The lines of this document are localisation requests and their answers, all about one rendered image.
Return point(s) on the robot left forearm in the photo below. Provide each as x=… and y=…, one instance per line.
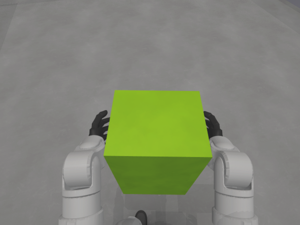
x=81, y=183

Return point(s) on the robot left foot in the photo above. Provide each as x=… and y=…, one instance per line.
x=141, y=215

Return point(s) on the right robot hand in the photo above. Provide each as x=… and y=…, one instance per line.
x=213, y=125

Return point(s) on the robot right forearm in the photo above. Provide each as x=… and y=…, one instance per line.
x=233, y=184

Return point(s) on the left robot hand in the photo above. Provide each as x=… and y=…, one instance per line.
x=97, y=125

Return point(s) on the carton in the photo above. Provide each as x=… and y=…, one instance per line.
x=157, y=141

